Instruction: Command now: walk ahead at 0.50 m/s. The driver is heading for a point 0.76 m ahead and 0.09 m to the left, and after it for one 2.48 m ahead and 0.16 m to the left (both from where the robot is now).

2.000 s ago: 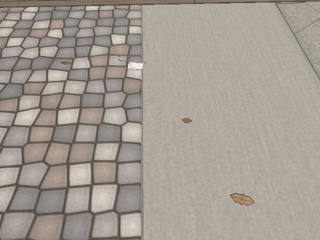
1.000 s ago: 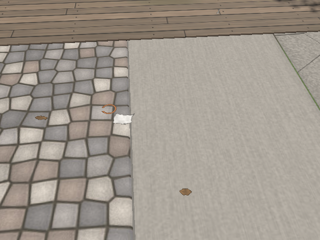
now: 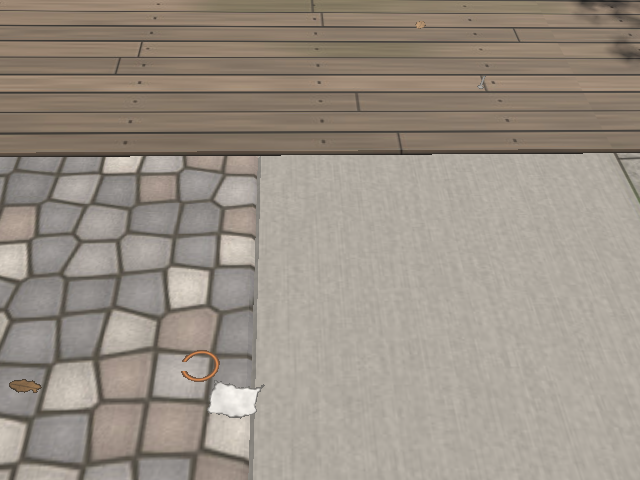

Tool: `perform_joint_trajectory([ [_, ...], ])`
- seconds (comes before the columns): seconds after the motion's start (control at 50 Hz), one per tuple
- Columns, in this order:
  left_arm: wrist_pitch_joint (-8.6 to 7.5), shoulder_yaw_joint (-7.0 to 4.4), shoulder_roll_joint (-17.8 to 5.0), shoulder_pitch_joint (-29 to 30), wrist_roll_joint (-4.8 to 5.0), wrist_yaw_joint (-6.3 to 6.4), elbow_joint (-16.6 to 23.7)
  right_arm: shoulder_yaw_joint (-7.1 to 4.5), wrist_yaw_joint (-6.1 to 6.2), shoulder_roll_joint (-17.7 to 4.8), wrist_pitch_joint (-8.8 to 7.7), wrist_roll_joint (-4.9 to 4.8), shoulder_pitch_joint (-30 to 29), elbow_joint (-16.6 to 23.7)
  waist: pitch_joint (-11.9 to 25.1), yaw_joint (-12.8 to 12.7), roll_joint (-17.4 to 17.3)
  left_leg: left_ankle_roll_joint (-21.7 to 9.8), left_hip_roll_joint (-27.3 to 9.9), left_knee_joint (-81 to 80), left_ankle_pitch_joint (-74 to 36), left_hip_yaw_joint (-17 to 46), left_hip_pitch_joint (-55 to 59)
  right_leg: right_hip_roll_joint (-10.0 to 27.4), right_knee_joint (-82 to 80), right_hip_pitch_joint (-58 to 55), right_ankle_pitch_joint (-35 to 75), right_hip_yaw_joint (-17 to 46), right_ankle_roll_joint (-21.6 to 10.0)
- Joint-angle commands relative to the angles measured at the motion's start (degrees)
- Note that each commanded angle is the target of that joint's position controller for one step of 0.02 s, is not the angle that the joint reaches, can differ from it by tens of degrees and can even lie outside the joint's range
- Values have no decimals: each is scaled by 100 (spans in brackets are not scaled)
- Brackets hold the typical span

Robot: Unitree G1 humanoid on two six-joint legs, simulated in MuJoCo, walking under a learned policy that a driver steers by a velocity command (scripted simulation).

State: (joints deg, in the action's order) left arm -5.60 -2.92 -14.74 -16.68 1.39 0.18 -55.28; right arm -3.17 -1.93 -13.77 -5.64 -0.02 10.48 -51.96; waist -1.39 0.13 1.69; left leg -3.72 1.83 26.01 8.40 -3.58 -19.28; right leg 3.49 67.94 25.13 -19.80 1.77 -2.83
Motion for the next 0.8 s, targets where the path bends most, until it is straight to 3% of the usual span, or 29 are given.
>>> perform_joint_trajectory([
  [0.02, 63, -131, -279, -293, -40, 63, 263, -70, -18, -462, -94, 45, 114, 140, 325, -129, -672, -934, -1413, -1699, -487, 1547, 737, 525, -161, 780, 545, 178, 0],
  [0.08, 131, -171, -322, 164, -91, 93, 448, -127, 83, -721, -111, 40, 427, -17, 77, -106, -518, -1020, -1414, -1908, -968, 1243, 771, 584, -857, 1291, 1192, 146, 151],
  [0.2, 66, -120, -171, 1364, -84, -3, 796, -115, 220, -805, -28, -37, 968, -214, -144, 235, -499, -775, -1252, -1991, -983, 777, 1234, 360, -2817, 1442, 2624, -66, 226],
  [0.3, 6, -57, -181, 2119, -22, -162, 1082, -153, 247, -867, 82, -83, 1423, -469, -398, 460, -489, -763, -1563, -1691, -1002, 789, 2094, 201, -3596, 1603, 2298, -135, 130],
  [0.36, -52, -89, -335, 2003, -9, -249, 1142, -210, 279, -958, 157, -106, 1342, -511, -284, 258, -606, -638, -1747, -1252, -1745, 822, 2450, 61, -3856, 1171, 1694, -209, -86],
  [0.38, -67, -147, -460, 1676, -16, -249, 1069, -227, 282, -1013, 178, -109, 1214, -483, -74, 51, -687, -567, -1700, -894, -2595, 753, 2438, -107, -3916, 592, 1544, -348, -181],
  [0.4, -72, -257, -641, 967, -38, -230, 854, -212, 280, -983, 206, -112, 1067, -449, 340, -339, -668, -446, -1471, -86, -3469, 552, 2283, -317, -4031, -420, 1596, -525, -318],
  [0.42, -70, -402, -974, -96, -70, -184, 546, -140, 276, -815, 213, -67, 1030, -372, 1051, -747, -475, -259, -1143, 1238, -3200, 317, 1514, -60, -3864, -2056, 1762, -226, -560],
  [0.44, -46, -541, -1573, -945, -183, -138, 402, 27, 234, -273, 131, 18, 1567, -251, 2007, -677, 731, 119, -361, 3542, -880, 46, -628, 1452, -3945, -4390, 1453, 2051, -1336],
  [0.46, -24, -450, -1330, -1042, -115, -163, 337, 95, 185, -132, -23, -64, 1688, -339, 2524, -635, 1439, 216, 192, 4755, 2371, 717, -1831, 2046, -4949, -5022, 792, 4074, -1813],
  [0.48, -35, -325, -949, -611, -70, -162, 408, -57, 154, -717, -135, -217, 1192, -237, 1754, -634, 958, 86, -221, 5237, 2209, 1043, -2404, 1815, -5047, -4414, 440, 3459, -1482],
  [0.5, -32, -254, -716, -102, -83, -146, 541, -75, 156, -816, -182, -277, 711, -98, 1122, -517, 594, -1, -538, 5122, 1691, 872, -2465, 1592, -5139, -3548, 673, 2577, -1245],
  [0.52, -36, -193, -558, 309, -126, -168, 595, -93, 194, -752, -163, -221, 485, -69, 661, -321, 168, 8, -782, 4723, 1227, 747, -2220, 1353, -5358, -2636, 1128, 1951, -1119],
  [0.54, -61, -139, -383, 526, -173, -187, 612, -145, 233, -714, -87, -143, 492, -89, 445, -123, 175, 8, -965, 4331, 939, 773, -1870, 1120, -5549, -2052, 1408, 1511, -997],
  [0.58, -86, -129, -363, 496, -188, -207, 524, -132, 249, -433, 70, -112, 742, -157, 344, 73, 290, 54, -1050, 3987, 699, 738, -1432, 971, -5855, -1527, 1628, 1129, -1019],
  [0.62, -110, -170, -548, 310, -181, -157, 417, -147, 272, -398, 141, -86, 580, -90, 172, 118, 209, 151, -1086, 3594, 356, 691, -1644, 946, -6046, -1412, 1932, 861, -1100],
  [0.68, -76, -191, -661, 29, -165, -53, 300, -168, 265, -417, 143, -23, -64, 124, -1, -12, 117, 288, -1089, 2628, -521, 671, -2145, 912, -6160, -1641, 2167, 606, -1049],
  [0.8, -15, -196, -731, -514, -75, 19, 51, -79, 143, -274, 87, -82, -1172, 423, -256, -359, 154, 303, -785, 962, -1493, 399, -1920, 793, -6174, -2028, 1970, 164, -846],
])
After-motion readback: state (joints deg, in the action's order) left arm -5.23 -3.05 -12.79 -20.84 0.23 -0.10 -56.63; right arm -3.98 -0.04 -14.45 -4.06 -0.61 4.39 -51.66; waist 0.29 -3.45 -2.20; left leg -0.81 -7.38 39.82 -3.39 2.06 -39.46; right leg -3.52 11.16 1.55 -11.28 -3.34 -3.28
